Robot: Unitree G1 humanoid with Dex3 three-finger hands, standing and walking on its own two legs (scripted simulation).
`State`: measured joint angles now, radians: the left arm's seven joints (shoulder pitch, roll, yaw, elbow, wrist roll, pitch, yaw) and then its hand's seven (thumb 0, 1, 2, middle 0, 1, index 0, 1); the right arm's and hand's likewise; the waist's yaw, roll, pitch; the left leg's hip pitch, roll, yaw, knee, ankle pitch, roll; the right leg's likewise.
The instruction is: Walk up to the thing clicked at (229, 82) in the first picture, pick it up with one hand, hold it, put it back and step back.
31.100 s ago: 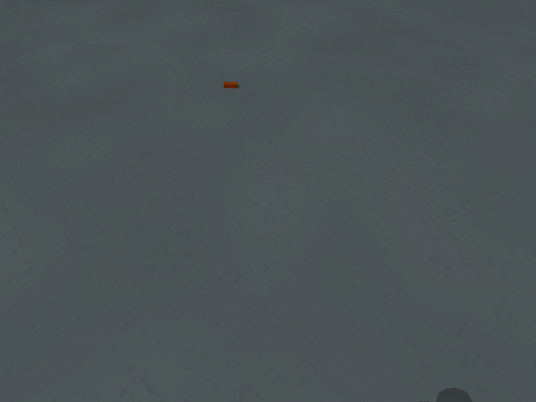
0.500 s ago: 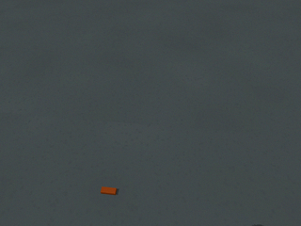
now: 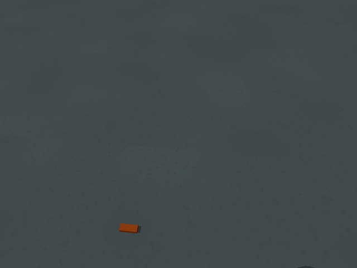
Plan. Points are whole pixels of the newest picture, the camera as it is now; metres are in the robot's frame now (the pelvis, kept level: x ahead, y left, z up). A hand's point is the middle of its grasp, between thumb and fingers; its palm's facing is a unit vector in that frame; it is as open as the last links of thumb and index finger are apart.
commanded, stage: stand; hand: left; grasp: from above
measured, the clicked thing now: (129, 228) +0.43 +0.27 -0.77
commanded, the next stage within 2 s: rise first in 0.52 s
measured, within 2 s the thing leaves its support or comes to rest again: neither
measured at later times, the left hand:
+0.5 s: hand out of the picture +0.05 +0.26 -0.16, palm faces -0.02 -0.94 -0.34, open 7.4 cm
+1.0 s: hand (84, 267) +0.16 +0.25 -0.18, palm faces -0.07 -0.93 -0.37, open 10.9 cm
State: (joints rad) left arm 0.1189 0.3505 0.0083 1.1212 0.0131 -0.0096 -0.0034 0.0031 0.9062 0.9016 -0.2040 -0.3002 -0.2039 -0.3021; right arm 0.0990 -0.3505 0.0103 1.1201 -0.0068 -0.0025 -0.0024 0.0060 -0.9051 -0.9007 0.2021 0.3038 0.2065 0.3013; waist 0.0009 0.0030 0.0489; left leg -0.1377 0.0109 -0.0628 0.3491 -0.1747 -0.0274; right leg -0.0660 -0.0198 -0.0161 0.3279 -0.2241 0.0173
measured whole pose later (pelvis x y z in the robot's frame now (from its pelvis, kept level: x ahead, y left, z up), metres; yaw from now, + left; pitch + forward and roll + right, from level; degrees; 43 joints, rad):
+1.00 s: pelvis -0.01 +0.00 -0.03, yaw -2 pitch +9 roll -1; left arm -0.02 0.34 0.15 0.95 0.13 0.13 -0.02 0.00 0.06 0.77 -0.31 -0.73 -0.31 -0.73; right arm 0.24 -0.24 -0.02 0.72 0.03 -0.02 -0.02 0.01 -0.87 -0.89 0.20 0.30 0.21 0.30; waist -0.04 0.00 -0.05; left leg -0.55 0.02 -0.03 0.73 -0.33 -0.02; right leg -0.50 0.00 0.02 0.72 -0.37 0.02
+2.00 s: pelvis -0.04 +0.01 -0.15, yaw -3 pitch +23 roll -3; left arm 0.25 0.38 0.14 0.41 0.30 0.19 -0.01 0.00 -0.32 0.75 -0.44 -0.69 -0.41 -0.72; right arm 0.17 -0.24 -0.02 0.53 0.01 -0.17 -0.02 0.01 -0.96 -0.91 0.20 0.30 0.21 0.30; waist -0.03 0.01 -0.16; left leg -1.25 0.02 -0.07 1.41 -0.57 -0.02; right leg -1.17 0.01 0.00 1.38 -0.62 0.03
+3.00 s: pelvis -0.10 +0.02 -0.44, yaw -11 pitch +30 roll -10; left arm -0.70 0.90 0.26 1.23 1.21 -0.49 0.23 0.00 -0.24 0.82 -0.31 -0.70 -0.30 -0.71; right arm 0.07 -0.27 0.03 0.77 -0.13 0.02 0.12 0.01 -0.88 -0.89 0.20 0.30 0.21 0.30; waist -0.11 -0.05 -0.04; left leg -2.28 -0.01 -0.19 2.38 -0.64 -0.03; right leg -2.15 0.08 -0.06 2.31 -0.71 0.05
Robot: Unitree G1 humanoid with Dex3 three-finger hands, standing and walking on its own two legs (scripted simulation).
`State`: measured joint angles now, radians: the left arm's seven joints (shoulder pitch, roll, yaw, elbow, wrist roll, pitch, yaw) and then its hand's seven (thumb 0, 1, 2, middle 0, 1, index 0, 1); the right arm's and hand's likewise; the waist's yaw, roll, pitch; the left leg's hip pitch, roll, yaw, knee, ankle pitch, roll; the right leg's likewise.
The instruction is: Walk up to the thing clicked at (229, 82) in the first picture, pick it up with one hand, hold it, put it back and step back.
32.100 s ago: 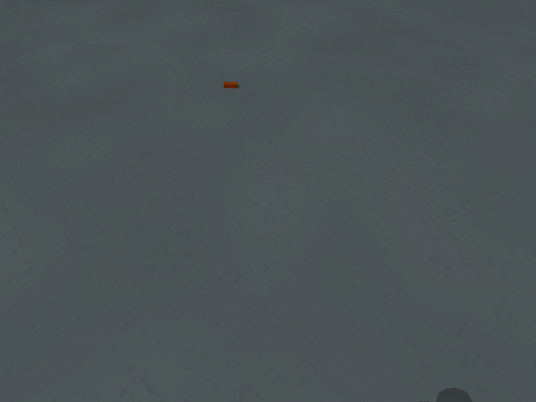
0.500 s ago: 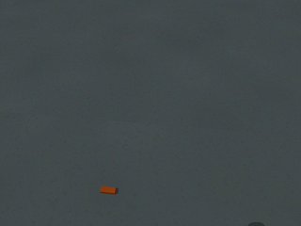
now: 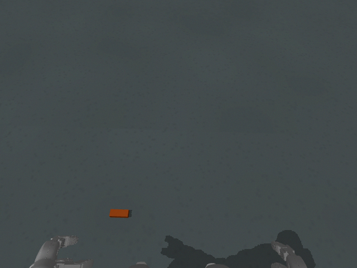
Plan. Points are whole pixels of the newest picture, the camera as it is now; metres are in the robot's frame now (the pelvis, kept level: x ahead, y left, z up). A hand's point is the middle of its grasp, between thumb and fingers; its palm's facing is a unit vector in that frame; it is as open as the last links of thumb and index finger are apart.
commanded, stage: rise first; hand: left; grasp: from above
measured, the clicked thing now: (119, 213) +0.44 +0.28 -0.74
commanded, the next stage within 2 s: none
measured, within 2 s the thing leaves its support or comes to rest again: neither
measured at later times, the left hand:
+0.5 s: hand out of the picture +0.14 +0.27 -0.20, palm faces -0.12 -0.89 -0.43, open 12.8 cm
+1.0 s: hand out of the picture +0.12 +0.28 -0.26, palm faces -0.24 -0.82 -0.52, open 12.6 cm
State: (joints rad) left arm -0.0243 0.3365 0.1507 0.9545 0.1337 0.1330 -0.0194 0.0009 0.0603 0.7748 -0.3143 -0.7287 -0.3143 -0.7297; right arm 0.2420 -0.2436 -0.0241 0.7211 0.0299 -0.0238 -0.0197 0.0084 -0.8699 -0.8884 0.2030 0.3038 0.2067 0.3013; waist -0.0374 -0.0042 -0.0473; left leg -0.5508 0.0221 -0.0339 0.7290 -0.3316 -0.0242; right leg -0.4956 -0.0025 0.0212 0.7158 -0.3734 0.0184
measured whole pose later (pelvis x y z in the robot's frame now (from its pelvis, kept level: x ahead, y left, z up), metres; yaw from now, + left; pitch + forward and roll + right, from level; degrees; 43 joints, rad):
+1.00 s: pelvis -0.03 +0.01 -0.12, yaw -1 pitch +23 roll -3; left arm 0.25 0.38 0.14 0.41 0.30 0.19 -0.01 0.00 -0.32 0.75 -0.44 -0.69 -0.41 -0.72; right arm 0.17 -0.24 -0.02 0.53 0.01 -0.17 -0.02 0.01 -0.96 -0.91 0.20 0.30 0.21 0.30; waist -0.03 0.01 -0.16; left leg -1.25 0.02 -0.07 1.41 -0.57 -0.02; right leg -1.17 0.01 0.00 1.38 -0.62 0.03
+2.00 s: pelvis -0.09 +0.02 -0.41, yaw -9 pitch +30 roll -10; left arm -0.70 0.90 0.26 1.23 1.21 -0.49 0.23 0.00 -0.24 0.82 -0.31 -0.70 -0.30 -0.71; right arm 0.07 -0.27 0.03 0.77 -0.13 0.02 0.12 0.01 -0.88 -0.89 0.20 0.30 0.21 0.30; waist -0.11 -0.05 -0.04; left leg -2.28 -0.01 -0.19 2.38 -0.64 -0.03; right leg -2.15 0.08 -0.06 2.31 -0.71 0.05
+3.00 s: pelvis -0.08 +0.01 -0.44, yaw -12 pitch +30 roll -11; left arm -0.81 1.00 0.27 1.40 1.34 -0.49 0.39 0.00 -0.21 0.75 -0.36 -0.71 -0.36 -0.71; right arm 0.02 -0.26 0.10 0.78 -0.21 0.05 0.14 0.00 -0.91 -0.90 0.20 0.30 0.21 0.30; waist -0.18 -0.09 0.02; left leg -2.34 0.00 -0.24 2.51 -0.71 -0.05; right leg -2.22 0.11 -0.09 2.41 -0.74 0.07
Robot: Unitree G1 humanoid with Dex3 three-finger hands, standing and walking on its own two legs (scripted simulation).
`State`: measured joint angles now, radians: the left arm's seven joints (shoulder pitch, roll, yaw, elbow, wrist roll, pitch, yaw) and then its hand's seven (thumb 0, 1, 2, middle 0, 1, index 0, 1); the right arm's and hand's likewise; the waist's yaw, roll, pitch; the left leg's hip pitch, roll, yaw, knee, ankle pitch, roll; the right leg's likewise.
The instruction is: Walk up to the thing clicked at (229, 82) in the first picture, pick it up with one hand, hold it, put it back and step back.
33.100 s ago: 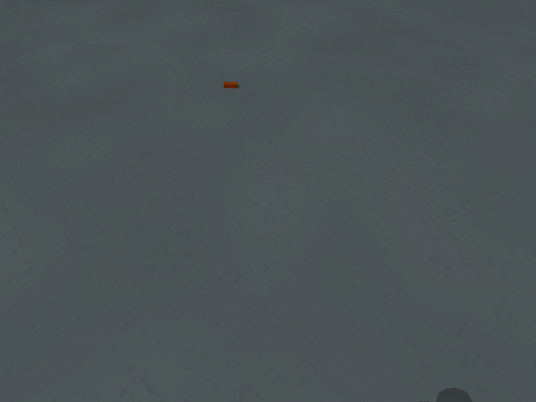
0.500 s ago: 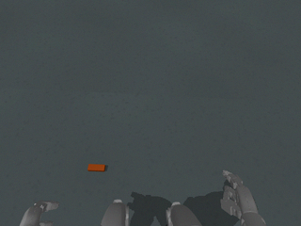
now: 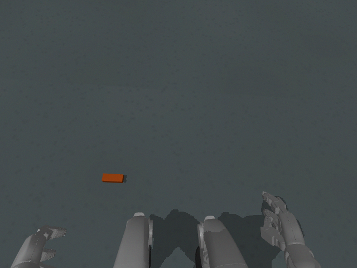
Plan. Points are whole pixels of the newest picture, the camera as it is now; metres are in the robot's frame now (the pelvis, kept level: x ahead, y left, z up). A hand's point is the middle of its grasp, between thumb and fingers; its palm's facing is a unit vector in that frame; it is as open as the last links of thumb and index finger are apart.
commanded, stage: rise first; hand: left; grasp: from above
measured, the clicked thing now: (113, 178) +0.46 +0.28 -0.61
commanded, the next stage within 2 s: none
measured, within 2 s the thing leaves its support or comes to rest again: neither
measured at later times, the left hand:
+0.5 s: hand (75, 208) +0.29 +0.33 -0.33, palm faces -0.50 -0.35 -0.79, open 12.3 cm
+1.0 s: hand (82, 191) +0.36 +0.35 -0.43, palm faces -0.46 -0.10 -0.88, open 12.6 cm
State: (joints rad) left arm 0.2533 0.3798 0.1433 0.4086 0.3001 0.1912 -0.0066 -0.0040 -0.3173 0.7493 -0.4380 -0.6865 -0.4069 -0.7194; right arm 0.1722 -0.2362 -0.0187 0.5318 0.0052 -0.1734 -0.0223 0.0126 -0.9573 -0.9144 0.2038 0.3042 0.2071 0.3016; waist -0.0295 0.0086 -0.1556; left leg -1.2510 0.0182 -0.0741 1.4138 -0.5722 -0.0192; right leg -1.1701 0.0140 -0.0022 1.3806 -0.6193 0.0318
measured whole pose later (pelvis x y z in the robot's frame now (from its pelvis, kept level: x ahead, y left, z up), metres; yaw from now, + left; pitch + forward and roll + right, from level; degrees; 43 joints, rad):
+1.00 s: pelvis -0.06 +0.01 -0.29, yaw -8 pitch +30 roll -10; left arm -0.70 0.90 0.26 1.23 1.21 -0.49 0.23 0.00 -0.24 0.82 -0.31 -0.70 -0.30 -0.71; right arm 0.07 -0.27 0.03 0.77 -0.13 0.02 0.12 0.01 -0.88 -0.89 0.20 0.30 0.21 0.30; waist -0.11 -0.05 -0.04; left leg -2.28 -0.01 -0.19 2.38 -0.64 -0.03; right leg -2.15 0.08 -0.06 2.31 -0.71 0.05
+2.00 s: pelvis -0.05 +0.00 -0.32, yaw -11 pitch +30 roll -11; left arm -0.81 1.00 0.27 1.40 1.34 -0.49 0.39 0.00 -0.21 0.75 -0.36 -0.71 -0.36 -0.71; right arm 0.02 -0.26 0.10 0.78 -0.21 0.05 0.14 0.00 -0.91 -0.90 0.20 0.30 0.21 0.30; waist -0.18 -0.09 0.02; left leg -2.34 0.00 -0.24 2.51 -0.71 -0.05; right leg -2.22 0.11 -0.09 2.41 -0.74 0.07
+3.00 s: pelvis -0.05 +0.01 -0.32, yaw -12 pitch +28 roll -13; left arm -0.85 1.04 0.24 1.41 1.35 -0.48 0.36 0.00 -0.23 0.78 -0.37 -0.70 -0.36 -0.72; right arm 0.03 -0.27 0.15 0.74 -0.20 0.02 0.14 0.00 -0.91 -0.90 0.20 0.30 0.21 0.30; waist -0.20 -0.10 0.04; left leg -2.34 0.00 -0.25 2.51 -0.69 -0.03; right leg -2.19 0.10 -0.11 2.39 -0.73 0.07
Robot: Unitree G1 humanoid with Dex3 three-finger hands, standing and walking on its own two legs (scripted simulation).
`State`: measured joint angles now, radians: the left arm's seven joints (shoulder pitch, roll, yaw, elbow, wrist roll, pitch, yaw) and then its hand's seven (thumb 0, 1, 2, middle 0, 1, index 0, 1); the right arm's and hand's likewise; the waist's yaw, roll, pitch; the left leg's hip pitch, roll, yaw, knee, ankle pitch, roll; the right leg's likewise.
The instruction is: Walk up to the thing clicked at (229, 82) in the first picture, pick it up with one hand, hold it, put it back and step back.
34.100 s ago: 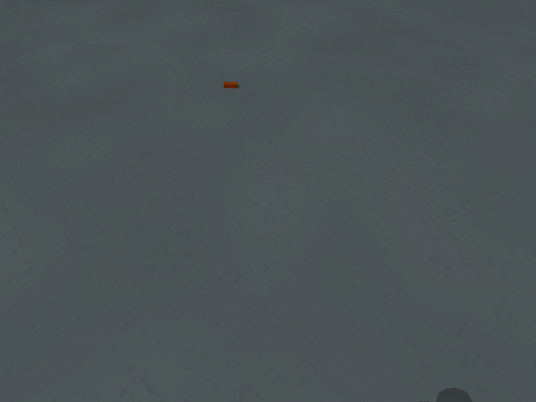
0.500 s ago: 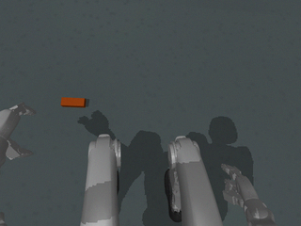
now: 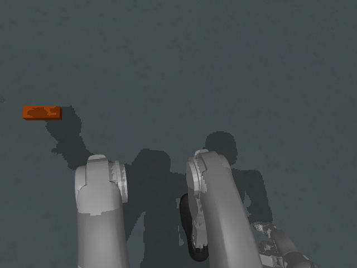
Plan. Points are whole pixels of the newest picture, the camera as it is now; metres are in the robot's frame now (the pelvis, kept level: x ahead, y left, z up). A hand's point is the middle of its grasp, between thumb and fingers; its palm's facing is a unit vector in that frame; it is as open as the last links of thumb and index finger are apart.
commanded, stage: rise first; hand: left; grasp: from above
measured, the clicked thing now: (43, 113) +0.48 +0.35 -0.33
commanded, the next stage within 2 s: none
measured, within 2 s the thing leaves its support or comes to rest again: neither
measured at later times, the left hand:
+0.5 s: hand out of the picture +0.40 +0.39 -0.18, palm faces -0.44 -0.10 -0.89, open 12.2 cm
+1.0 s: hand (4, 119) +0.42 +0.38 -0.20, palm faces -0.43 -0.11 -0.89, open 12.3 cm
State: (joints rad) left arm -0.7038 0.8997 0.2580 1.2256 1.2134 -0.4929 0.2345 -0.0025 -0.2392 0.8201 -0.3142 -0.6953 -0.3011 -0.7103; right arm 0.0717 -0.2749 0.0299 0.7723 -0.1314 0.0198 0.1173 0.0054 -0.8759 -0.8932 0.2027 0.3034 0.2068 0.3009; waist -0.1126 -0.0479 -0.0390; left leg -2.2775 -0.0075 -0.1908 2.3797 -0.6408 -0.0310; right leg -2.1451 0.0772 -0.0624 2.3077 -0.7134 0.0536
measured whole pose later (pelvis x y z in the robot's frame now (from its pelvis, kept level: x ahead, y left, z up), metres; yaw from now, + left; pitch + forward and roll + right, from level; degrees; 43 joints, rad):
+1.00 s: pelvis +0.02 +0.00 -0.03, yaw -3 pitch +30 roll -11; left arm -0.81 1.00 0.27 1.40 1.34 -0.49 0.39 0.00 -0.21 0.75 -0.36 -0.71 -0.36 -0.71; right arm 0.02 -0.26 0.10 0.78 -0.21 0.05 0.14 0.00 -0.91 -0.90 0.20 0.30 0.21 0.30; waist -0.18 -0.09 0.02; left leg -2.34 0.00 -0.24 2.51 -0.71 -0.05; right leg -2.22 0.11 -0.09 2.41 -0.74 0.07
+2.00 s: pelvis +0.01 +0.01 -0.03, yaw -4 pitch +28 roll -13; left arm -0.85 1.04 0.24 1.41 1.35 -0.48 0.36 0.00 -0.23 0.78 -0.37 -0.70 -0.36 -0.72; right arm 0.03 -0.27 0.15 0.74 -0.20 0.02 0.14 0.00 -0.91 -0.90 0.20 0.30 0.21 0.30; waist -0.20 -0.10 0.04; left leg -2.34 0.00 -0.25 2.51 -0.69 -0.03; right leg -2.19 0.10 -0.11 2.39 -0.73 0.07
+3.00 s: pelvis +0.01 +0.00 -0.02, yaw -4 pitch +31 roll -12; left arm -0.89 0.99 0.16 1.32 1.25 -0.41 0.26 0.00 -0.13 0.67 -0.46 -0.67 -0.46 -0.67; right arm 0.10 -0.28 0.17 0.70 -0.18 0.00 0.13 0.00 -0.92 -0.90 0.20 0.30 0.21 0.30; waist -0.23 -0.08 0.06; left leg -2.33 0.00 -0.25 2.47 -0.69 -0.04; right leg -2.19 0.09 -0.11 2.35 -0.73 0.08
